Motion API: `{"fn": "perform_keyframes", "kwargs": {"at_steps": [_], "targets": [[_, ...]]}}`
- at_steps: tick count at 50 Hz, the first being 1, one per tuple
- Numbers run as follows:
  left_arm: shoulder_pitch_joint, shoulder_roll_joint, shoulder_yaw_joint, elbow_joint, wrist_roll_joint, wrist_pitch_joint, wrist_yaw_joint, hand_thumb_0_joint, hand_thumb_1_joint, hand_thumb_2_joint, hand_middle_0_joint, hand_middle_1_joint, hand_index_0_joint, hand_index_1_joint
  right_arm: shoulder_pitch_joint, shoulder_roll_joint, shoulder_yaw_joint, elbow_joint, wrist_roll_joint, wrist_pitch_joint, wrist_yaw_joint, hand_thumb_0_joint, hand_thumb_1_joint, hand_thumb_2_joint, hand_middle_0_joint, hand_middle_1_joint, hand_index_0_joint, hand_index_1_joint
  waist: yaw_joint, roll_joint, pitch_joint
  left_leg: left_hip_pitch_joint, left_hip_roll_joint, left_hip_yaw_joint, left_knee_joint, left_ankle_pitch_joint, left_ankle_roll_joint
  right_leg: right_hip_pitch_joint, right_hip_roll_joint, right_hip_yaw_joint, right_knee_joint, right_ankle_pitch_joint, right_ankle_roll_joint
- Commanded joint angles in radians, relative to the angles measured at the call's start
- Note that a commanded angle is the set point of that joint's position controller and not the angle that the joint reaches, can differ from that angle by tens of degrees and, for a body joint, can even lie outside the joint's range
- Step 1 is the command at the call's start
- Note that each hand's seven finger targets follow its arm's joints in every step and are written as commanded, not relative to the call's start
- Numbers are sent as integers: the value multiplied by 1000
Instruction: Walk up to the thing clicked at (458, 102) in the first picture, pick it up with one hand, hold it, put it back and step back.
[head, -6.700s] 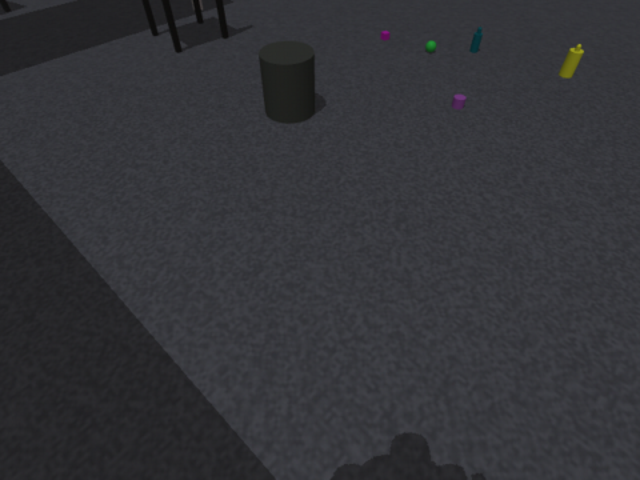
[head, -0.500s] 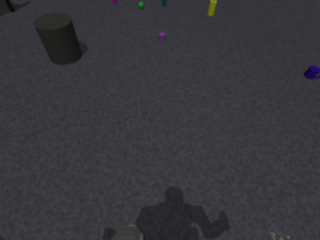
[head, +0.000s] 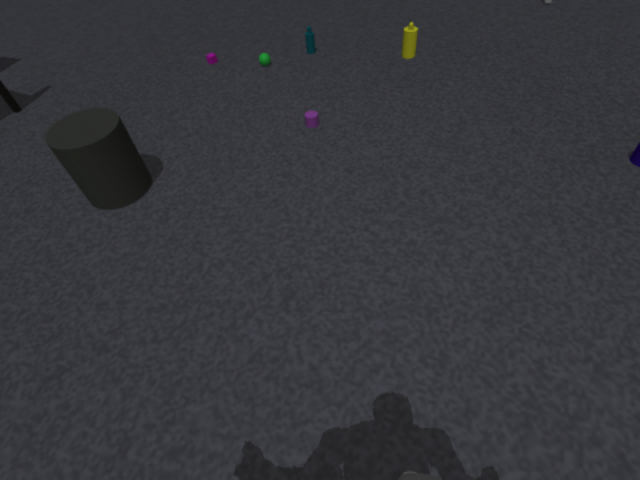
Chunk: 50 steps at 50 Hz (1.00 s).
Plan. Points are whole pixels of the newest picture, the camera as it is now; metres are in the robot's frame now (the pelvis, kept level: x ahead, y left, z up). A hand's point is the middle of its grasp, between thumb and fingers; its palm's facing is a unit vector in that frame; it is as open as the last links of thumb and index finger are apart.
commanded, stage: walk up
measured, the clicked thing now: (311, 119) +1.92 +0.12 -0.72
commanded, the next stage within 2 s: none
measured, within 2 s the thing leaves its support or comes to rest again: neither
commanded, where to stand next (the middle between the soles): +0.43 +0.06 m, yaw +0 degrees
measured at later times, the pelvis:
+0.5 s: pelvis +0.18 +0.06 +0.01, yaw -2 degrees
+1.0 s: pelvis +0.33 +0.04 +0.01, yaw -9 degrees
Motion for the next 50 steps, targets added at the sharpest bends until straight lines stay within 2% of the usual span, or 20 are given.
{"fn": "perform_keyframes", "kwargs": {"at_steps": [1, 3, 4, 7, 14, 16, 18, 19, 20, 21, 22, 25, 27, 33, 40, 41, 42, 43, 44, 50], "targets": [[115, 304, 73, -60, -32, -15, 42, 0, 900, 900, -200, -300, -200, -300, -17, -202, -42, -91, 18, -32, -16, 0, -900, -900, 200, 300, 200, 300, 62, -185, -39, -376, 31, -156, 249, 62, 13, 262, -311, 461, -370, 37, -204], [57, 268, 56, -70, -31, -19, 43, 0, 900, 900, -200, -300, -200, -300, 35, -185, -38, -65, 18, -21, -2, 0, -900, -900, 200, 300, 200, 300, 10, -228, -28, -315, 34, -127, 141, 146, 11, 196, -204, 270, -371, 89, -129], [55, 262, 55, -77, -26, -22, 43, 0, 900, 900, -200, -300, -200, -300, 50, -176, -37, -57, 13, -16, 4, 0, -900, -900, 200, 300, 200, 300, 7, -233, -41, -296, 27, -109, 122, 175, 2, 195, -188, 220, -369, 135, -141], [59, 266, 59, -104, -19, -30, 41, 0, 900, 900, -200, -300, -200, -300, 9, -171, -43, -65, -1, -9, 15, 0, -900, -900, 200, 300, 200, 300, 20, -202, -26, -343, 39, -90, 0, 220, -38, 214, -215, 181, -401, 98, -196], [108, 281, 56, -110, -13, -21, 31, 0, 900, 900, -200, -300, -200, -300, -174, -144, -47, -122, -32, -35, 33, 0, -900, -900, 200, 300, 200, 300, 56, -189, -20, -219, 64, 20, -342, 315, -25, 199, -208, 146, -325, 167, -165], [95, 288, 52, -106, -16, -13, 32, 0, 900, 900, -200, -300, -200, -300, -136, -150, -55, -108, -32, -42, 31, 0, -900, -900, 200, 300, 200, 300, 28, -165, -51, -109, 44, 53, -390, 338, -15, 162, -203, 136, -252, 173, -150], [86, 254, 36, -122, -16, -7, 36, 0, 900, 900, -200, -300, -200, -300, 10, -193, -76, -63, -37, -49, 21, 0, -900, -900, 200, 300, 200, 300, -59, -65, -130, 138, 11, 58, -446, 307, 13, 62, -136, 93, -23, 196, -112], [125, 194, 12, -132, -24, -6, 38, 0, 900, 900, -200, -300, -200, -300, 102, -262, -100, -45, -48, -53, 10, 0, -900, -900, 200, 300, 200, 300, -99, 130, -191, 261, 125, -103, -540, 128, 52, -46, -48, 23, 225, 119, -78], [172, 128, -8, -134, -30, -2, 38, 0, 900, 900, -200, -300, -200, -300, 92, -317, -109, -70, -48, -55, 1, 0, -900, -900, 200, 300, 200, 300, -78, 263, -196, 360, 353, -492, -636, -12, 118, -275, 86, 44, 404, -285, -25], [189, 225, 15, -101, -18, 11, 53, 0, 900, 900, -200, -300, -200, -300, 54, -343, -113, -93, -15, -50, -4, 0, -900, -900, 200, 300, 200, 300, -78, 136, -167, 241, 446, -605, -717, -163, 192, -260, 54, 121, 491, -318, -28], [165, 268, 22, -91, -14, 14, 56, 0, 900, 900, -200, -300, -200, -300, 9, -335, -111, -99, 3, -44, -2, 0, -900, -900, 200, 300, 200, 300, -65, 120, -100, 163, 446, -582, -725, -170, 232, -266, 8, 145, 547, -295, -32], [188, 247, 28, -39, -30, 14, 40, 0, 900, 900, -200, -300, -200, -300, -84, -225, -64, -122, 0, -52, -6, 0, -900, -900, 200, 300, 200, 300, -11, 77, 4, 12, 287, -215, -713, 176, 147, -186, -33, 159, 458, -152, -25], [200, 213, 25, -33, -32, 18, 30, 0, 900, 900, -200, -300, -200, -300, -67, -221, -60, -111, 0, -61, -6, 0, -900, -900, 200, 300, 200, 300, -6, 101, -19, 13, 250, -113, -683, 346, 146, -139, -24, 129, 397, -105, -1], [80, 198, 21, -76, -11, 20, 17, 0, 900, 900, -200, -300, -200, -300, -45, -238, -63, -135, -9, -52, -4, 0, -900, -900, 200, 300, 200, 300, -44, 96, -6, 56, 267, -47, -682, 311, 196, -148, -36, 56, 150, -66, 30], [184, 219, 46, -34, -10, -6, 34, 0, 900, 900, -200, -300, -200, -300, -115, -218, -56, -171, -16, -16, 8, 0, -900, -900, 200, 300, 200, 300, 45, -21, -61, -104, 212, 32, -424, 226, 132, 224, 24, -8, -103, 57, -2], [253, 260, 63, -21, -9, -16, 47, 0, 900, 900, -200, -300, -200, -300, -81, -164, -38, -173, -12, -16, 7, 0, -900, -900, 200, 300, 200, 300, 83, -160, -124, -141, 155, 80, -220, 283, 93, 353, 13, 59, -170, 20, -17], [299, 348, 91, -23, -2, -25, 61, 0, 900, 900, -200, -300, -200, -300, -38, -108, -18, -185, -9, -17, 7, 0, -900, -900, 200, 300, 200, 300, 96, -374, -144, -322, 34, 129, 30, 94, 35, 454, -173, 397, -280, -91, -87], [258, 374, 86, -64, -8, -29, 68, 0, 900, 900, -200, -300, -200, -300, -1, -128, -16, -171, -10, -4, 4, 0, -900, -900, 200, 300, 200, 300, 67, -318, -106, -446, -20, 32, 145, -41, -7, 440, -346, 704, -361, -103, -163], [213, 382, 87, -68, -21, -19, 69, 0, 900, 900, -200, -300, -200, -300, -19, -213, -38, -158, -17, 8, -5, 0, -900, -900, 200, 300, 200, 300, 68, -258, -75, -446, 38, -33, 195, -84, -6, 375, -391, 739, -347, -121, -254], [128, 285, 48, -89, -27, -20, 74, 0, 900, 900, -200, -300, -200, -300, -4, -184, -41, -94, -7, 21, 0, 0, -900, -900, 200, 300, 200, 300, 19, -221, -44, -322, 81, -46, 108, 135, -16, 189, -184, 289, -293, 267, -171]]}}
